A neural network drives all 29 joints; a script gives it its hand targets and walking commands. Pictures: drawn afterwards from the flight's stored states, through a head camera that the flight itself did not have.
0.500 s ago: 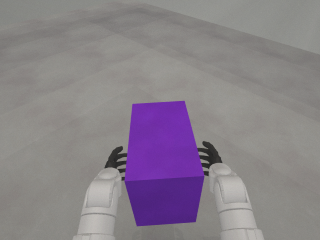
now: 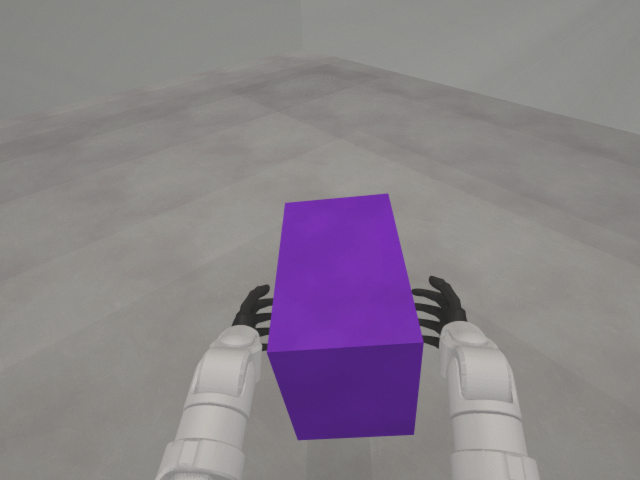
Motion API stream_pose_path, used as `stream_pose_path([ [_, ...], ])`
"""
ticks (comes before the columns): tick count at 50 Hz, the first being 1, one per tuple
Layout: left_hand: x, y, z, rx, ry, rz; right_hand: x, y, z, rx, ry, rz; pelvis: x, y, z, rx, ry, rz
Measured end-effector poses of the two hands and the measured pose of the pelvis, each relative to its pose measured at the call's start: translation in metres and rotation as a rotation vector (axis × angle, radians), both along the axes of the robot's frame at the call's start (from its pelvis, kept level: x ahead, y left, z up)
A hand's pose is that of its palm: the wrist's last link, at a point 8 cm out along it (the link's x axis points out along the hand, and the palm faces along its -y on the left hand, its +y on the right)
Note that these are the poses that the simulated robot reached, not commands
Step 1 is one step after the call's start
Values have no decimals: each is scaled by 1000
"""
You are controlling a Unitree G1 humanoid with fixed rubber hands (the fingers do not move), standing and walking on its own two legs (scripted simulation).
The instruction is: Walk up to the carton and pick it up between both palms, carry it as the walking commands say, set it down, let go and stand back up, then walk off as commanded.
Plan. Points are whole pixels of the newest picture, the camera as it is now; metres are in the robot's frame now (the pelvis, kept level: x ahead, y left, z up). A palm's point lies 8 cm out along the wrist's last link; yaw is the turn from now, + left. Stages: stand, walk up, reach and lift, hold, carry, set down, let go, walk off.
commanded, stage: hold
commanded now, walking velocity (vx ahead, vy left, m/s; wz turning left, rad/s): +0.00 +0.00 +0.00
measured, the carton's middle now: (345, 311) +0.37 -0.08 +0.00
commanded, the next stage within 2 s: set down in 0.24 s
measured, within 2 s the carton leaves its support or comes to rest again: neither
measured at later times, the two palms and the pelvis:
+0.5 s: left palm (250, 341) +0.30 +0.06 +0.05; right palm (449, 340) +0.26 -0.20 +0.05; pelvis -0.06 -0.05 +0.00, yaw +3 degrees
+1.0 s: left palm (258, 371) +0.32 +0.06 -0.06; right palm (426, 389) +0.26 -0.19 -0.08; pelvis -0.09 -0.01 -0.05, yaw +2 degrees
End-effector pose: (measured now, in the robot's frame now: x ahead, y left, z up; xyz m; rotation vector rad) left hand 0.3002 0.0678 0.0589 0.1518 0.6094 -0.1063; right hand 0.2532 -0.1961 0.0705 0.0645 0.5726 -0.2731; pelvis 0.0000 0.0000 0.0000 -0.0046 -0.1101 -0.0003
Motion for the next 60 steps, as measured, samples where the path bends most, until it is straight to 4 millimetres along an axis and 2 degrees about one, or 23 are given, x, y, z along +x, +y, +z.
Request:
stream_pose_path([
  [4, -8, -16, -11, -29, 51, 0, -4, -16, 3, -38, 55, 13, -7, -19, 1, 5, -33, 7],
  [9, -22, -34, -31, 33, 143, -21, -15, -33, -25, -34, 160, -3, -22, -35, 1, 8, -36, 7],
  [14, -30, -34, -41, 79, 164, 17, -19, -31, -48, 17, 175, -14, -42, -41, -2, 20, -6, -7],
  [18, -23, -21, -35, 57, 127, 70, -7, -18, -47, 47, 132, 3, -55, -44, -5, 28, 11, -9],
  [22, -8, -9, -19, 24, 97, 74, 2, -6, -33, 7, 127, 19, -61, -47, -3, 2, 24, 22],
  [25, 1, -6, -10, 2, 61, 63, 5, -3, -23, -27, 116, 19, -62, -48, -5, -7, 30, 52],
  [27, 4, -8, -13, -4, 49, 51, 5, -4, -24, -35, 110, 4, -64, -46, -10, -3, 36, 59],
  [29, 1, -11, -23, -1, 68, 41, 0, -6, -32, -12, 123, -24, -65, -42, -13, -1, 31, 46],
  [33, -18, -13, -50, 7, 185, 25, -13, -12, -57, 80, 202, -85, -65, -29, -9, -35, 10, 7],
  [35, -23, -11, -62, 36, 209, 22, -12, -9, -67, 79, 218, -80, -68, -23, -9, -32, 26, -4],
  [40, -11, -1, -100, 19, 143, 49, 0, 4, -95, -55, 164, 4, -88, -19, -27, 34, 58, -13],
  [42, -6, 2, -111, -22, 150, 68, -2, 6, -111, -32, 175, -13, -96, -18, -28, 20, 91, -10],
  [46, 10, -3, -116, 26, 147, 43, -2, 5, -137, 15, 203, -57, -100, -12, -29, -13, 184, 27],
  [48, 18, -4, -117, 51, 99, 38, 3, 6, -147, 24, 168, -52, -95, -10, -38, 0, 226, 41],
  [52, 30, -3, -124, 21, 48, 50, 16, 6, -153, 42, 103, -72, -90, -7, -51, 15, 278, 16],
  [55, 36, -6, -130, -8, 88, 66, 25, 3, -151, 33, 123, -80, -86, -4, -52, 1, 276, 9],
  [60, 42, -13, -144, -34, 119, 60, 38, -5, -149, -14, 145, -72, -68, -4, -54, 12, 306, 12],
])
